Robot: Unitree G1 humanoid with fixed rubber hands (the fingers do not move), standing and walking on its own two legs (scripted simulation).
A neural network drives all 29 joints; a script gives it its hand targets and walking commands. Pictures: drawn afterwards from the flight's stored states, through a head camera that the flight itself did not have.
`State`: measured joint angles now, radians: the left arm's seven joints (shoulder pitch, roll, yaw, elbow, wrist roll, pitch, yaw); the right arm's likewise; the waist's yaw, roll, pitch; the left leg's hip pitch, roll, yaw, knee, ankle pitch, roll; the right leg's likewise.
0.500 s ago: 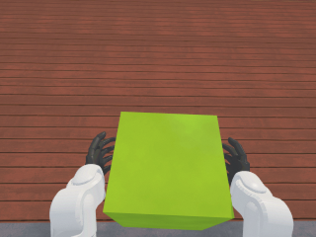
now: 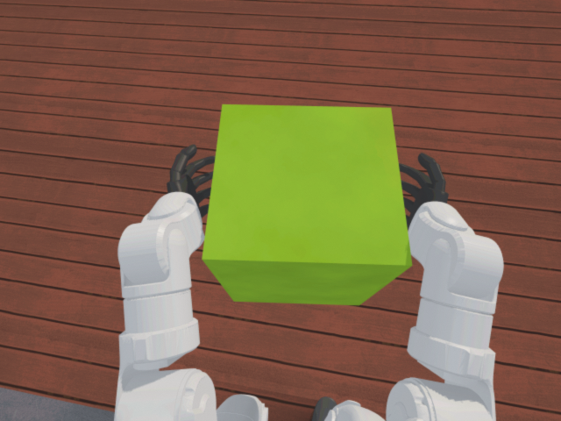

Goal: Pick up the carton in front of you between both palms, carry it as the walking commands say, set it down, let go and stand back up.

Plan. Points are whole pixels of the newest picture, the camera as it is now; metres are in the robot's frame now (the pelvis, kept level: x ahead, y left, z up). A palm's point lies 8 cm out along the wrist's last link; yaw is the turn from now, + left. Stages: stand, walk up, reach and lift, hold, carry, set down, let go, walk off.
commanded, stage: carry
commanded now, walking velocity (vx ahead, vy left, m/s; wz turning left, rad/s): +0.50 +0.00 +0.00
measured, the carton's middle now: (300, 219) +0.38 +0.02 +0.04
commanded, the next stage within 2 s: none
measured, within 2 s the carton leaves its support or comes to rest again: neither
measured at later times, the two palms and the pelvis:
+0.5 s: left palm (243, 3) +0.72 +0.15 +0.17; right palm (432, 20) +0.68 -0.16 +0.16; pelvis +0.35 +0.03 +0.04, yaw +0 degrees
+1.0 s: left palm out of the picture +1.06 +0.18 +0.25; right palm out of the picture +1.06 -0.13 +0.23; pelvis +0.71 +0.01 +0.08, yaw +1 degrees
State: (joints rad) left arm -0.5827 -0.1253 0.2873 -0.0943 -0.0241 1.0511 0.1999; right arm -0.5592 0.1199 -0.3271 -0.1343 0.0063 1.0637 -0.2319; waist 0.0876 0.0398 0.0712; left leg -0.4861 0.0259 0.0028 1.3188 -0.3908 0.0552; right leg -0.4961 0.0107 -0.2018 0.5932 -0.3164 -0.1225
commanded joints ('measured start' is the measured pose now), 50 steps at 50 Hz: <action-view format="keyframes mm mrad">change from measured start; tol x64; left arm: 1 -630 -725 -668 -243 -240 -74 -20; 50 -494 -593 -541 -71 -136 65 10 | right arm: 1 -484 681 570 -59 81 -79 3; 50 -509 569 591 -64 123 35 10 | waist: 1 -24 -109 -632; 50 -188 293 -619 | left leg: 1 -257 20 14 -116 -5 2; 12 272 -118 244 -736 118 57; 15 794 300 -685 -942 404 312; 26 477 154 -57 -1002 506 129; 30 292 110 142 -524 935 27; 34 -345 -41 -60 269 -121 -8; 47 374 -113 240 -738 77 36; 50 762 306 -686 -949 210 270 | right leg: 1 735 -288 384 -156 443 -89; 12 480 -164 20 109 845 21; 18 -489 -37 225 931 -231 66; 30 473 92 -47 68 -4 31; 32 810 -358 866 -264 61 -190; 44 462 -208 222 -244 274 -66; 50 -279 42 202 752 -202 94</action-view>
